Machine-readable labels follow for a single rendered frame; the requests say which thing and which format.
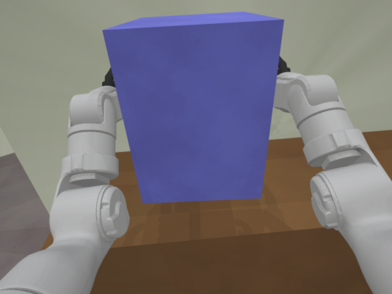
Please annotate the carton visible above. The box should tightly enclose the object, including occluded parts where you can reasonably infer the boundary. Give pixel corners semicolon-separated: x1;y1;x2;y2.
102;12;284;203

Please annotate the robot right hand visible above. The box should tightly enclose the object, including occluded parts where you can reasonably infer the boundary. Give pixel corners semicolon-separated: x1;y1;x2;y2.
277;56;290;75

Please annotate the robot left hand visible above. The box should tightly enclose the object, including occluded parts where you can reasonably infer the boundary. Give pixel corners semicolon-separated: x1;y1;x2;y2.
102;68;115;87

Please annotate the robot left upper arm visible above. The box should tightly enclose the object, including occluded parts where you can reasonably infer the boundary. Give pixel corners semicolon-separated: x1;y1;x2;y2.
0;184;130;294

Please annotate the pedestal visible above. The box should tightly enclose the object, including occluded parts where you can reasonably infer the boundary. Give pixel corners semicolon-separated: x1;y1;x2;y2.
41;130;392;294

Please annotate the robot right forearm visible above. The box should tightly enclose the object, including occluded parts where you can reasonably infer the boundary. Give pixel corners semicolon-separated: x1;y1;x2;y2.
273;72;392;187

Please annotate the robot right upper arm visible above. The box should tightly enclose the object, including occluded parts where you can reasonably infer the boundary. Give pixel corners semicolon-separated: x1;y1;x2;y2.
310;162;392;294

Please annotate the robot left forearm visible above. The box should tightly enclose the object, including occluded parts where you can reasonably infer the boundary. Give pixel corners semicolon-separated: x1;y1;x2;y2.
50;86;123;236

